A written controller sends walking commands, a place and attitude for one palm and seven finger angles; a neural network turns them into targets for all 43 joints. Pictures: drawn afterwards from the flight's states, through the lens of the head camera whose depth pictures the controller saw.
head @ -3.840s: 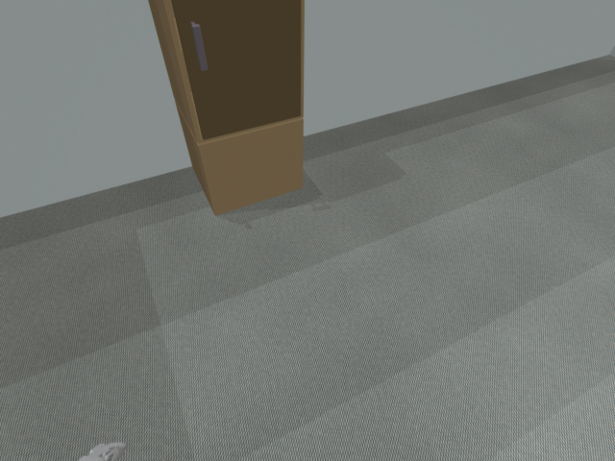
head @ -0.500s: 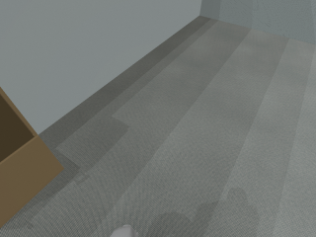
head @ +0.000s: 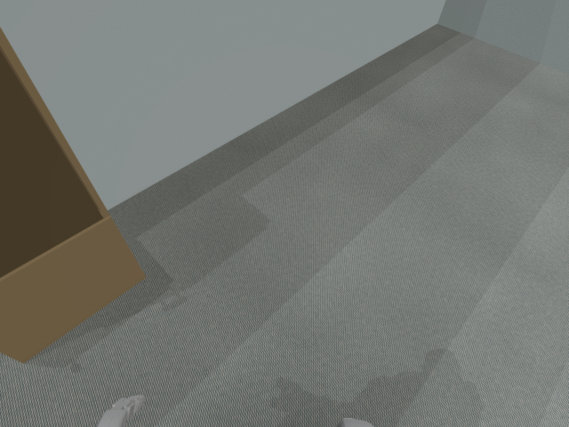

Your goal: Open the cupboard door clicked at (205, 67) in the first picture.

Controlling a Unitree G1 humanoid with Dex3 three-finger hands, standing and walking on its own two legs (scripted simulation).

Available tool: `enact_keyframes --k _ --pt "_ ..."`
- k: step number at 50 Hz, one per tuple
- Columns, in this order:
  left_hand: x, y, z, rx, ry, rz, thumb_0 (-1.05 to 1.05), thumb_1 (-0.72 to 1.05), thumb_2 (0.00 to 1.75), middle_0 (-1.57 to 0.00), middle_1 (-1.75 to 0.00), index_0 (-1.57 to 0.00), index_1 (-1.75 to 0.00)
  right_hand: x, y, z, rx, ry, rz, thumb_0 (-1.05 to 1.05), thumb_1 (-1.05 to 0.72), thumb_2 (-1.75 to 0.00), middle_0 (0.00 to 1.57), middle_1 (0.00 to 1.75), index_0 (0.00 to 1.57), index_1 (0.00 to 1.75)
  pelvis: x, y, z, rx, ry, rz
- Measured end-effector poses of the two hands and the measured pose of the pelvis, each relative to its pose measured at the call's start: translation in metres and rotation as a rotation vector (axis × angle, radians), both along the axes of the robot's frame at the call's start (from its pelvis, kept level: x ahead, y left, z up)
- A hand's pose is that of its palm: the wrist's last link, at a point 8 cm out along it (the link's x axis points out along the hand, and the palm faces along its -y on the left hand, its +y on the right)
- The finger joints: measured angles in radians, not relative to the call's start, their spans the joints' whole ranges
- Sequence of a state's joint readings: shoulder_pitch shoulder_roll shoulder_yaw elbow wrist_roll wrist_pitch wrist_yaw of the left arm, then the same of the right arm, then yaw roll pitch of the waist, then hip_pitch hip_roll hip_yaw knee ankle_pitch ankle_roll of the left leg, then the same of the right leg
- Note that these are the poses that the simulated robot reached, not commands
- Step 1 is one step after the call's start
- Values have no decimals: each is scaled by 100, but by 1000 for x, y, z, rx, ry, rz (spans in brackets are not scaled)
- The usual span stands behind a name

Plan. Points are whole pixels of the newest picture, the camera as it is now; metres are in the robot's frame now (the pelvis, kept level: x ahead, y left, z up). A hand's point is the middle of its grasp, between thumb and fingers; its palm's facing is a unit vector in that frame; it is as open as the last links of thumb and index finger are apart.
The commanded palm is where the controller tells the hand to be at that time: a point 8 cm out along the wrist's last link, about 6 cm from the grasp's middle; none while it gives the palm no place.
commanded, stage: turn to face it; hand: left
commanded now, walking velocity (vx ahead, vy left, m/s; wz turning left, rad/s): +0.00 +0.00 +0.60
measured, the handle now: out of the picture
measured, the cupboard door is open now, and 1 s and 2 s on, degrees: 0 0 0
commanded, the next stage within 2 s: take the last steps up to it in 1.14 s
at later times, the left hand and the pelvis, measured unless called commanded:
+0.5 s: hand out of the picture -0.04 +0.17 -0.17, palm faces +0.36 -0.90 -0.25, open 7.4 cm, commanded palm none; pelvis -0.01 -0.03 -0.01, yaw +21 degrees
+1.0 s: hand out of the picture -0.04 +0.22 -0.15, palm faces +0.55 -0.79 -0.27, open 7.4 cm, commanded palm none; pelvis -0.03 -0.02 +0.00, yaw +34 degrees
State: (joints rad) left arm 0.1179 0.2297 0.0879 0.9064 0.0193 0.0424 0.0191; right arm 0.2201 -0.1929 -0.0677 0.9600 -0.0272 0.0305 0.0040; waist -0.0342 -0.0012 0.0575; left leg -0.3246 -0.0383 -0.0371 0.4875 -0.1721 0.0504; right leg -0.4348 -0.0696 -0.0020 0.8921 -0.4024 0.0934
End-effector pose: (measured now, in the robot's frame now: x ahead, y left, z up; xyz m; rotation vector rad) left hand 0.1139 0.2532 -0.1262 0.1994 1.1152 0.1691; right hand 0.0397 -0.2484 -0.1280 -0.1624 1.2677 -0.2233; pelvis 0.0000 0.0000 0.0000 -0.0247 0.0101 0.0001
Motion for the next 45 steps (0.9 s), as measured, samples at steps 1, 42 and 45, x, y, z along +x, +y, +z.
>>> enact_keyframes --k 1,42,45 --pt "3 -3 3 7 -12 2 1 91 90 -20 -29 -20 -30 1 -5 -2 3 3 5 0 -91 -90 21 30 21 29 0 -4 -1 2 3 12" --pt "-221 14 -7 -17 93 566 1 91 90 -20 -29 -20 -30 142 78 20 -9 -135 631 0 -90 -90 21 30 21 29 -30 -1 2 10 -25 526" --pt "-209 13 -1 -2 54 571 1 91 90 -20 -29 -20 -30 134 74 14 10 -109 633 0 -90 -90 21 30 21 30 -29 -5 2 16 -25 551"
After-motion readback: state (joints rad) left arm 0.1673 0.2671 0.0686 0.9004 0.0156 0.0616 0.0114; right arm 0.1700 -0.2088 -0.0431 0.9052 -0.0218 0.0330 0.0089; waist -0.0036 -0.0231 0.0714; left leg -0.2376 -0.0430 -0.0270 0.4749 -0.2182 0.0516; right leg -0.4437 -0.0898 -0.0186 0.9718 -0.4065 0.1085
